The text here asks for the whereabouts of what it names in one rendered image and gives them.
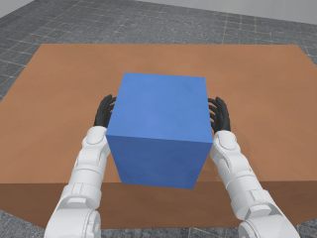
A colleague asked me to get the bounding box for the carton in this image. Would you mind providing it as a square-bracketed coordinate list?
[105, 72, 213, 189]

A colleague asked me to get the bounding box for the right robot upper arm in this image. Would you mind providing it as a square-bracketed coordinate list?
[238, 214, 299, 238]

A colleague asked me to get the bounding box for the left robot hand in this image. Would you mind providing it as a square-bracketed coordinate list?
[93, 94, 117, 128]

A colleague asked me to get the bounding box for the pedestal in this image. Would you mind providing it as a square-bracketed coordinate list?
[0, 44, 317, 229]

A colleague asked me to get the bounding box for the right robot hand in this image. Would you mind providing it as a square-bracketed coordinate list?
[207, 96, 231, 135]

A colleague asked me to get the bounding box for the left robot upper arm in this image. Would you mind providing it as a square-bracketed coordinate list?
[46, 208, 101, 238]

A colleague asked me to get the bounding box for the robot left forearm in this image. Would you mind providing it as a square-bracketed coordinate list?
[44, 126, 111, 238]

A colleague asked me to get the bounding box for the robot right forearm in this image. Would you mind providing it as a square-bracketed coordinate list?
[210, 130, 300, 238]

